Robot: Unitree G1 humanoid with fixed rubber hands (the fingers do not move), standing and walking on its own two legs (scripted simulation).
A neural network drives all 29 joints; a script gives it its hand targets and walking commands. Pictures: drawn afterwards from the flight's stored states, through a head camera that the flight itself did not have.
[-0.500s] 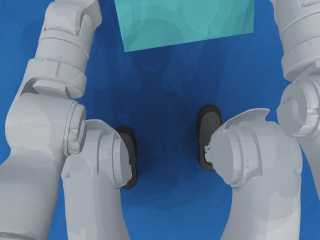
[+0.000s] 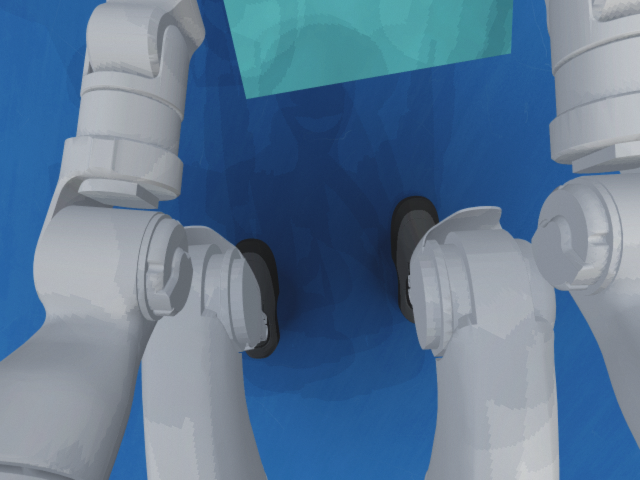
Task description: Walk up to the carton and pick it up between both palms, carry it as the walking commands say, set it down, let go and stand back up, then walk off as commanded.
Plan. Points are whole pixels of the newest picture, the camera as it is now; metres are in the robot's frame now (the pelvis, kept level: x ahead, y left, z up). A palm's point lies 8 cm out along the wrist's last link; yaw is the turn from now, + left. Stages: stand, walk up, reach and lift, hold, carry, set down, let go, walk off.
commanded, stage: reach and lift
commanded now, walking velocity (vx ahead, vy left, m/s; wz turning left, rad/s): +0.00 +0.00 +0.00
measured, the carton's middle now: out of the picture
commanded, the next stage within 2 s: none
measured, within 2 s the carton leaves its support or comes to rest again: neither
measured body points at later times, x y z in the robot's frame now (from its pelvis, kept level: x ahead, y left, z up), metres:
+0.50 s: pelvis -0.01 +0.01 +0.04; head +0.35 -0.03 +0.29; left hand +0.57 +0.10 -0.09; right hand +0.55 -0.21 -0.07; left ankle +0.11 +0.14 -0.35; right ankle +0.15 -0.13 -0.35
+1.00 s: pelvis -0.03 +0.01 +0.09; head +0.31 -0.04 +0.37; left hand +0.55 +0.09 -0.01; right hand +0.53 -0.21 +0.00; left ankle +0.11 +0.14 -0.35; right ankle +0.15 -0.13 -0.35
